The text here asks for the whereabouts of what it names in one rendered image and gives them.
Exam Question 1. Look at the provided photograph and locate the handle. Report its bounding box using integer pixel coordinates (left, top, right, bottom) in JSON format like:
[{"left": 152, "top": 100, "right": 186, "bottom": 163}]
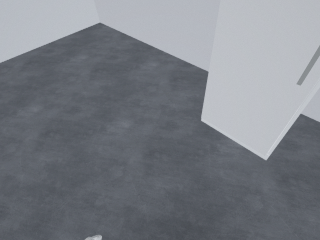
[{"left": 296, "top": 45, "right": 320, "bottom": 86}]

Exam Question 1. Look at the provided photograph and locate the fridge door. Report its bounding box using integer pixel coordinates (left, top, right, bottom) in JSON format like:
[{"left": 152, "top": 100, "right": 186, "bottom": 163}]
[{"left": 201, "top": 0, "right": 320, "bottom": 156}]

